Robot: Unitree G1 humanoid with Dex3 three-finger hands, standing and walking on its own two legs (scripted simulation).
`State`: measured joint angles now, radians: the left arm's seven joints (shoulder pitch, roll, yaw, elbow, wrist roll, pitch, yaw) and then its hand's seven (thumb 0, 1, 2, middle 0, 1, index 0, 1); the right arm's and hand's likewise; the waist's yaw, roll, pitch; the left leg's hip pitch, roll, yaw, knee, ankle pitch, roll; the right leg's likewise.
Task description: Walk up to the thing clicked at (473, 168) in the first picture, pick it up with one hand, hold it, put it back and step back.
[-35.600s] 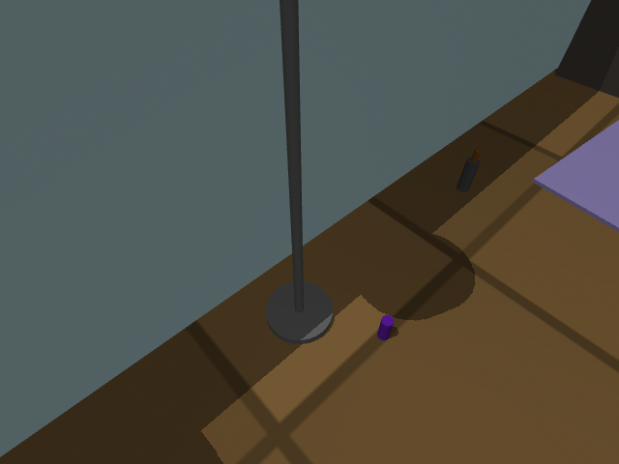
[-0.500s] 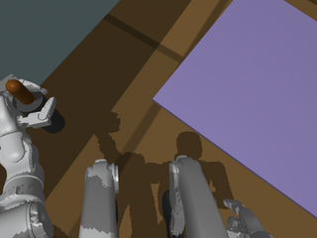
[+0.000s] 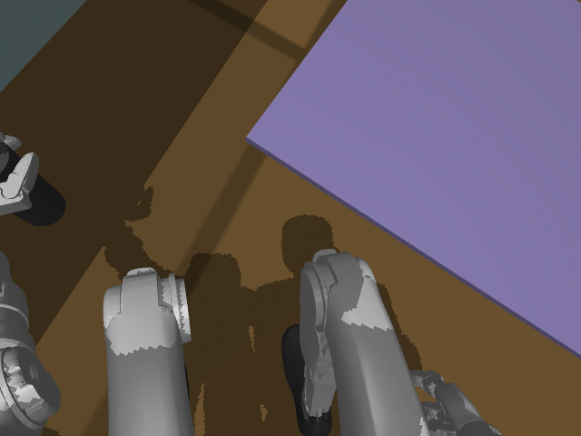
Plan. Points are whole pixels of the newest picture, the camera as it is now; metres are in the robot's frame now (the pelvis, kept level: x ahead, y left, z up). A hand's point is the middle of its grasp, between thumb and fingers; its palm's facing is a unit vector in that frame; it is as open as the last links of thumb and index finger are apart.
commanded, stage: crouch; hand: left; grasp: from above
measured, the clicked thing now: (1, 176) +0.45 +0.31 -0.08
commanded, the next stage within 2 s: lower in 0.52 s
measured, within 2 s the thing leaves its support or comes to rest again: neither
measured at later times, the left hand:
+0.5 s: hand (13, 172) +0.46 +0.30 -0.10, palm faces +0.37 -0.93 -0.04, open 6.6 cm
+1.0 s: hand (33, 185) +0.47 +0.30 -0.15, palm faces +0.36 -0.93 -0.05, open 6.6 cm
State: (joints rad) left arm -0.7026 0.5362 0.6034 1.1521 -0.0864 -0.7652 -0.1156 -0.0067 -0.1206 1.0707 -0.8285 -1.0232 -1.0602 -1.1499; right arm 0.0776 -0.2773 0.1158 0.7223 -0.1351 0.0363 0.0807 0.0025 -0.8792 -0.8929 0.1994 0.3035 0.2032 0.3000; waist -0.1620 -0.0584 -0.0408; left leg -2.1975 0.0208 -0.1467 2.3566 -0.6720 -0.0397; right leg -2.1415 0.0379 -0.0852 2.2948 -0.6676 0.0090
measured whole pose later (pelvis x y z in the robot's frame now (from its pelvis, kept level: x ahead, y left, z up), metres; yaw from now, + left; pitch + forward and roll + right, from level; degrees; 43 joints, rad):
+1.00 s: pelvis +0.00 +0.01 -0.05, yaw -5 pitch +22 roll -11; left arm -0.69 0.72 0.64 1.22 -0.05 -0.84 -0.09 -0.01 -0.10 1.04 -0.82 -1.03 -1.05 -1.16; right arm -0.02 -0.33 0.28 0.64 -0.23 0.07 0.12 0.00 -0.87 -0.89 0.20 0.30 0.20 0.30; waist -0.22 -0.15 0.14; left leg -2.28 0.01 -0.25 2.57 -0.69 -0.03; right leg -2.18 0.06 -0.16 2.43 -0.66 0.04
